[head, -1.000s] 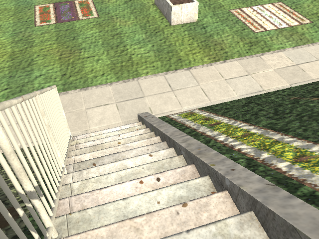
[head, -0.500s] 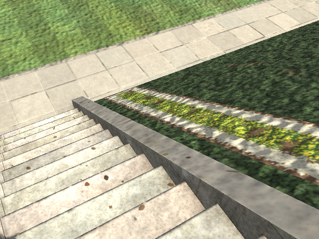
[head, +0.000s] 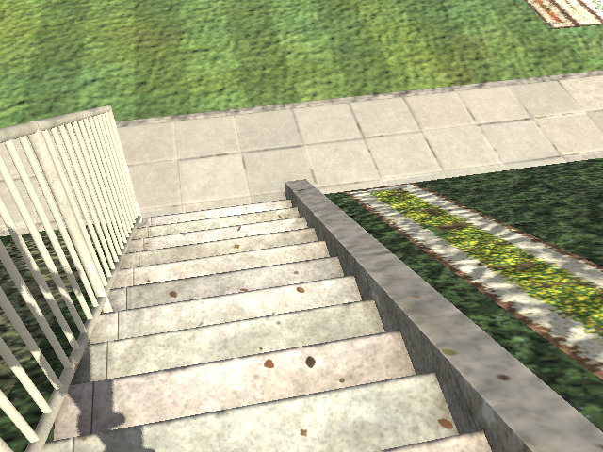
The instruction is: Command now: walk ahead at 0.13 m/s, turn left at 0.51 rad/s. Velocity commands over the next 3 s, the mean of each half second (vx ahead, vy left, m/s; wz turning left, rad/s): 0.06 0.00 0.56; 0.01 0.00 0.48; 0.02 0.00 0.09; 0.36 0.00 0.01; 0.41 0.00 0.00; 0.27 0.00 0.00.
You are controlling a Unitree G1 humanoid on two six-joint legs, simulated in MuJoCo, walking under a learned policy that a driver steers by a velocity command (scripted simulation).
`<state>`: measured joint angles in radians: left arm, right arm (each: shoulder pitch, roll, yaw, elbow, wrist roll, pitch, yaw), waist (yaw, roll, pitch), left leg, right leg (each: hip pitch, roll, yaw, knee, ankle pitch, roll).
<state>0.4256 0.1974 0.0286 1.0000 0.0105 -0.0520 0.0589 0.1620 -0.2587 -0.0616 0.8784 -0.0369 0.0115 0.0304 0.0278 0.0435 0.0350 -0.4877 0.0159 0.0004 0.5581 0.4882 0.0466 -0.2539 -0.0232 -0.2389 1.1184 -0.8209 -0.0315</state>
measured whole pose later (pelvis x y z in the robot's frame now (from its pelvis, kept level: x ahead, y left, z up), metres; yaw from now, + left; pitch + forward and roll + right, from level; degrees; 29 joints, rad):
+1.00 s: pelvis +0.01 -0.16 -0.08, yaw +29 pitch -2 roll -1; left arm 0.31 0.27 -0.02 0.60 0.00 0.05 0.00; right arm 0.19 -0.34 -0.10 0.68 -0.02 -0.01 -0.05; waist 0.05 0.05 -0.05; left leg -0.67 -0.19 -0.43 0.89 -0.55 0.04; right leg -0.53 0.12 -0.04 1.57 -1.00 -0.08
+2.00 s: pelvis +0.09 -0.18 +0.00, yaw +30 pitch +0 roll +3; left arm 0.16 0.30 0.08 0.87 -0.01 0.01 -0.04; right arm 0.48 -0.25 -0.04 1.02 -0.06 -0.05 -0.06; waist -0.09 -0.01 -0.05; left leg -0.30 0.02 -0.07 1.11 -0.82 -0.02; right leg -0.44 -0.07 0.09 0.65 0.17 0.01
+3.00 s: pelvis +0.51 -0.08 -0.30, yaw +31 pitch -1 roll +1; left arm 0.23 0.22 0.05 0.99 0.05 0.02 0.00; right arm 0.49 -0.18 -0.02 1.08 -0.01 -0.06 -0.03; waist -0.01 -0.03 -0.06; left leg -0.30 -0.08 0.07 0.76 -0.45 0.10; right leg -0.71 -0.06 0.13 1.05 0.16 -0.02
